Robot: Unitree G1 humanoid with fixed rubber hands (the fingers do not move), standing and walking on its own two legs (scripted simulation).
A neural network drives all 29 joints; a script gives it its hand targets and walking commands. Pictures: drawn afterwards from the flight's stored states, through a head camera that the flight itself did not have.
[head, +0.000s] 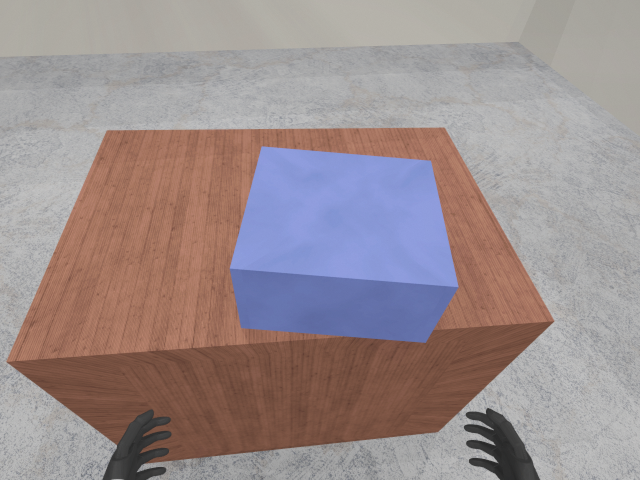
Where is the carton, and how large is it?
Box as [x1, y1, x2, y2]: [230, 146, 457, 342]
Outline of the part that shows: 262,146 230,265 230,272 241,327 425,342 457,288 456,277 430,161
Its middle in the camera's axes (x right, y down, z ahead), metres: +0.03 +0.00 +0.64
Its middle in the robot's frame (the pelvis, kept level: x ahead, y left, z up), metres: +0.49 +0.02 -0.01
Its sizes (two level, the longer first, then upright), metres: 0.296 0.266 0.158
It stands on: a pedestal, 0.68 m high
